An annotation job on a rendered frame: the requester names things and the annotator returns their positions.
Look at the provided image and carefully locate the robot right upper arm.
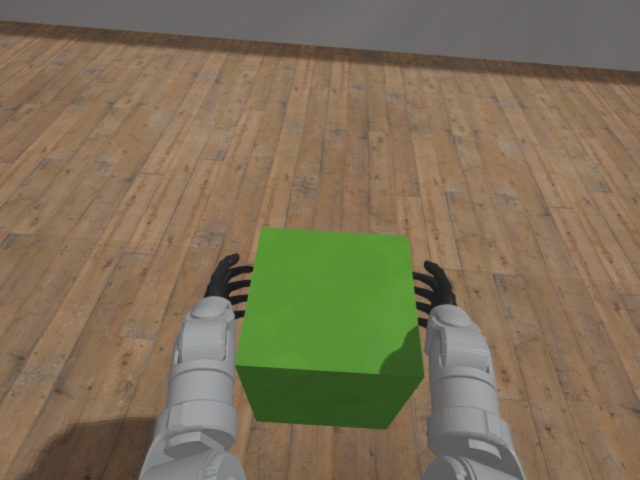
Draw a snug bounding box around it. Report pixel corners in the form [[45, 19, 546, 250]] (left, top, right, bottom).
[[421, 454, 520, 480]]

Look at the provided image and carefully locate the carton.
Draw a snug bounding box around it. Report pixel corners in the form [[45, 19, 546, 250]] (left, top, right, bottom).
[[235, 227, 424, 430]]

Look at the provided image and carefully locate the robot right forearm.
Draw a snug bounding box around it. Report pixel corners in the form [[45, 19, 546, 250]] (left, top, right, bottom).
[[424, 304, 527, 480]]

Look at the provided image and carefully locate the robot left upper arm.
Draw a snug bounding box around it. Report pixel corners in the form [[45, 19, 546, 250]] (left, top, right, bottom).
[[140, 449, 246, 480]]

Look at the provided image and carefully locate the right robot hand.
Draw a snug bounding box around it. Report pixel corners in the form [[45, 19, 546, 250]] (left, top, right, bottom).
[[412, 260, 457, 328]]

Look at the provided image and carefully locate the robot left forearm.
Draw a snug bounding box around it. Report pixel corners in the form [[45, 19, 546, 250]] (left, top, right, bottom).
[[138, 296, 237, 480]]

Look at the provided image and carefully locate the left robot hand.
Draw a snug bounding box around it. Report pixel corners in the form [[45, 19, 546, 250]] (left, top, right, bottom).
[[204, 253, 254, 319]]

